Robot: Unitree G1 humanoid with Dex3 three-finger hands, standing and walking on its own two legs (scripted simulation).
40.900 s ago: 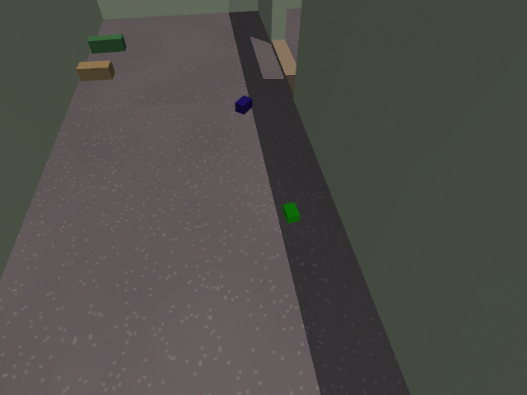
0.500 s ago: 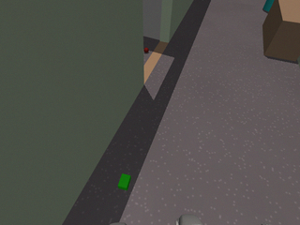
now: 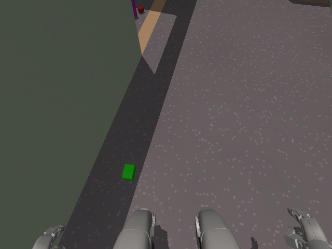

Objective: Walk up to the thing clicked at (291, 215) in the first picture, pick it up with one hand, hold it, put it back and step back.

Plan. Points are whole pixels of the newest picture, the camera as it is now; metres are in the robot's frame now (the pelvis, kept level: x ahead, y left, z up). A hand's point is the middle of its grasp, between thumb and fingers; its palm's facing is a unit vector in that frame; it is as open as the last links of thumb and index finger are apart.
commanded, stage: walk up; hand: left
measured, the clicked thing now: (129, 172) +0.47 +0.26 -0.71
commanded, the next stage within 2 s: none
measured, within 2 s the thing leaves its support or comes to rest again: neither
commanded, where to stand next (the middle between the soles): +0.08 +0.02 m, yaw +0 degrees
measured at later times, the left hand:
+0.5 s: hand out of the picture +0.00 +0.36 -0.13, palm faces +0.00 -0.93 -0.37, open 7.4 cm
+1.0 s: hand out of the picture +0.12 +0.28 -0.08, palm faces -0.04 -0.86 -0.51, open 7.4 cm
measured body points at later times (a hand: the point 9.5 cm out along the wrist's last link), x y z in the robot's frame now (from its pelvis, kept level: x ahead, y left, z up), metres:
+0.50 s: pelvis -0.05 +0.05 +0.03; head -0.05 +0.09 +0.48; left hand +0.00 +0.40 -0.10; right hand -0.09 -0.30 -0.05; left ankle -0.07 +0.17 -0.70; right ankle +0.07 -0.12 -0.61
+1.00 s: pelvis +0.06 +0.00 +0.03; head +0.09 -0.06 +0.47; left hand +0.12 +0.32 -0.05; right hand +0.13 -0.31 -0.12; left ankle +0.10 +0.16 -0.62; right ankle +0.07 -0.14 -0.70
